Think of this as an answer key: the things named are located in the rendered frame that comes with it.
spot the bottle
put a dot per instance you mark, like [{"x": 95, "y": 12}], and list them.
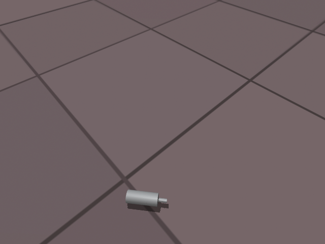
[{"x": 143, "y": 198}]

